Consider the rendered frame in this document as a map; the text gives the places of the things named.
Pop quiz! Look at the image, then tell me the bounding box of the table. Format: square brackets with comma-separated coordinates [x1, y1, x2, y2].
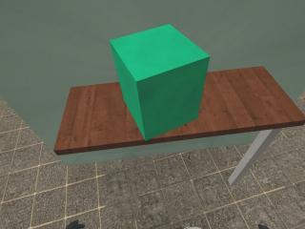
[53, 66, 305, 186]

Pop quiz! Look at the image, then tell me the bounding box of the carton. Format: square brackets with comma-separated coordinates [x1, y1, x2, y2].
[110, 24, 210, 141]

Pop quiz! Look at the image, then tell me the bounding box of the robot left hand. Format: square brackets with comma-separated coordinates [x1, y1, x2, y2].
[65, 219, 86, 229]

